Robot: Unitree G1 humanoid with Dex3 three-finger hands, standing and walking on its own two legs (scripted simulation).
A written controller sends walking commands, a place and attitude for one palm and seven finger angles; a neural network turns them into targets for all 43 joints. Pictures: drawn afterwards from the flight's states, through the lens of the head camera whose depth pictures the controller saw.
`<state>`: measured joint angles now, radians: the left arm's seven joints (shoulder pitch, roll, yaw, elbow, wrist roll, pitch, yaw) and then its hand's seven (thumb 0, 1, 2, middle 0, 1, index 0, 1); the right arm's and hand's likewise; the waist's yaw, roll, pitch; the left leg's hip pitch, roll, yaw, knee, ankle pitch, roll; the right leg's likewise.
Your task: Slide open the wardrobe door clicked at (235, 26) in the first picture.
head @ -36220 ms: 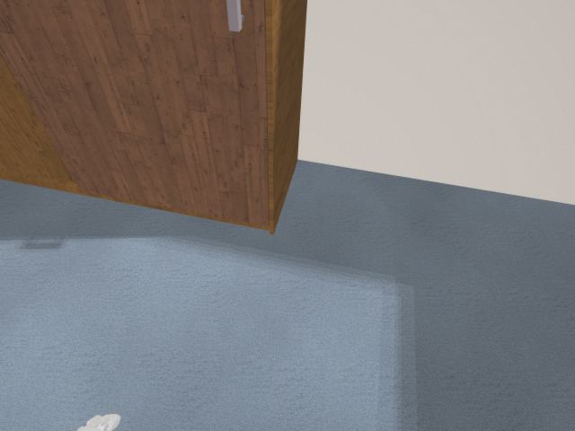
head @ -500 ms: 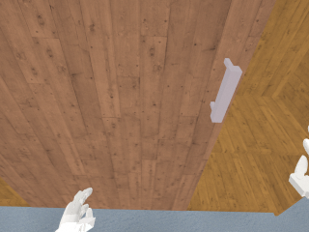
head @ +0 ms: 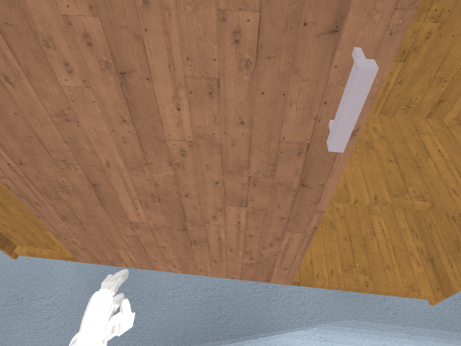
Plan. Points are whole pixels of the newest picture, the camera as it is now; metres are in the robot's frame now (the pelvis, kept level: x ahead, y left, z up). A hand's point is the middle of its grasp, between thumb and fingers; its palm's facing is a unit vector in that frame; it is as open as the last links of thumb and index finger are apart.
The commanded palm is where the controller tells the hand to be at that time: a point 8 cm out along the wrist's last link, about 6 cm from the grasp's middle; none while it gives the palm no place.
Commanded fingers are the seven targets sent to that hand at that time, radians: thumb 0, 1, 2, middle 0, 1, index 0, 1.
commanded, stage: step back with the hand held close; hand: right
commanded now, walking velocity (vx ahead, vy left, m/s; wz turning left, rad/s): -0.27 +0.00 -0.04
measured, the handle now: (346, 102) +0.46 -0.17 +0.21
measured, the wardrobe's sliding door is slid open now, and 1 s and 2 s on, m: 0.58 0.58 0.58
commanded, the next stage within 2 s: stop stepping back and stand still in 0.48 s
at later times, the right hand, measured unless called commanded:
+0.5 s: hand out of the picture +0.10 -0.29 +0.17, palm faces +0.52 +0.76 -0.39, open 7.4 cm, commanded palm +0.02 -0.33 +0.18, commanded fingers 0.00 -0.90 -0.90 0.20 0.30 0.20 0.30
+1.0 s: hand out of the picture +0.03 -0.33 +0.16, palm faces +0.44 +0.83 -0.33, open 7.4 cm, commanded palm -0.05 -0.36 +0.18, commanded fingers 0.00 -0.90 -0.90 0.20 0.30 0.20 0.30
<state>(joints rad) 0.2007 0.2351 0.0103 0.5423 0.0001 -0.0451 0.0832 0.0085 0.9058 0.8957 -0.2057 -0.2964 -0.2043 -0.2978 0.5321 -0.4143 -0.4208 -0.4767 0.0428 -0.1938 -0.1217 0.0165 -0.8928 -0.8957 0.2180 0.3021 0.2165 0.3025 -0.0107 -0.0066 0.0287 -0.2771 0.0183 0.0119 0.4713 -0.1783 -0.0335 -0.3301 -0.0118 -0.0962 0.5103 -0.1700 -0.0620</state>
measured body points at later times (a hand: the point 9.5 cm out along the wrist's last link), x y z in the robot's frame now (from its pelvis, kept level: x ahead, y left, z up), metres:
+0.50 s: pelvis -0.09 -0.02 -0.02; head -0.07 -0.05 +0.43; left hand +0.11 +0.21 -0.08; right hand +0.06 -0.33 +0.19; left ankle +0.03 +0.13 -0.72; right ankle +0.06 -0.08 -0.73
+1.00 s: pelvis -0.19 -0.06 +0.00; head -0.19 -0.11 +0.45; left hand -0.04 +0.18 -0.06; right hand +0.01 -0.37 +0.18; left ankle -0.21 +0.08 -0.68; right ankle -0.15 -0.15 -0.73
